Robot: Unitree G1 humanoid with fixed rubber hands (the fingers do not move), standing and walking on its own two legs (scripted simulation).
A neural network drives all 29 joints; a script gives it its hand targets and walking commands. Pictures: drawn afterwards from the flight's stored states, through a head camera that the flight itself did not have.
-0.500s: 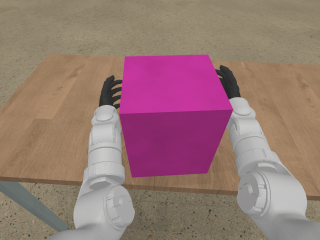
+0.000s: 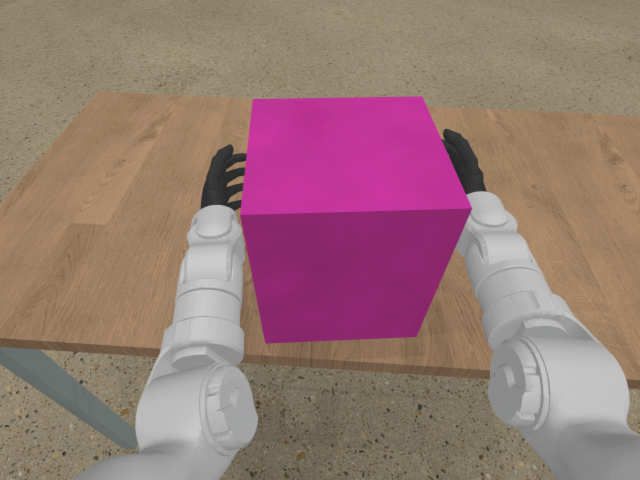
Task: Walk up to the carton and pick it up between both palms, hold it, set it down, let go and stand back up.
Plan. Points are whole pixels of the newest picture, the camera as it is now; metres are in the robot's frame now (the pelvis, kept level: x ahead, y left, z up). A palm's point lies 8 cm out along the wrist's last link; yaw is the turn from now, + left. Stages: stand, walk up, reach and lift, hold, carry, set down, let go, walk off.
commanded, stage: set down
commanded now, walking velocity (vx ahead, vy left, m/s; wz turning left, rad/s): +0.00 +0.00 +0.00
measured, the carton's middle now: (340, 226) +0.41 +0.05 +0.10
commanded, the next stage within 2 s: none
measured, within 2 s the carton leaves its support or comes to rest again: neither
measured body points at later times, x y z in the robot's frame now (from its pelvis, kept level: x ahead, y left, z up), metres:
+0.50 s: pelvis -0.01 -0.01 +0.00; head +0.01 +0.00 +0.45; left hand +0.38 +0.24 +0.11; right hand +0.46 -0.13 +0.15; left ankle +0.01 +0.14 -0.75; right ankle -0.03 -0.11 -0.75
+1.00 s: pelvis -0.02 +0.00 +0.00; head -0.02 +0.02 +0.45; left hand +0.33 +0.24 +0.12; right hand +0.42 -0.13 +0.14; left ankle +0.01 +0.14 -0.75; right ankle -0.03 -0.11 -0.75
